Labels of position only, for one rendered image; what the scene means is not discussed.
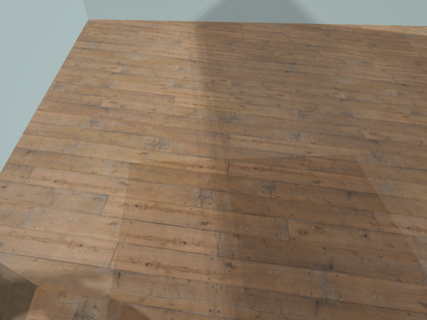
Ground cupboard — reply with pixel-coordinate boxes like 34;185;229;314
0;263;37;320

